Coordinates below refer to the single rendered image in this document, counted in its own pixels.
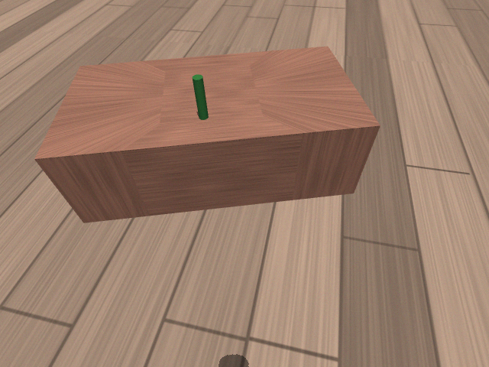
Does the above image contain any can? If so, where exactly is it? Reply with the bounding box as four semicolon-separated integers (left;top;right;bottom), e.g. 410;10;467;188
193;74;209;120

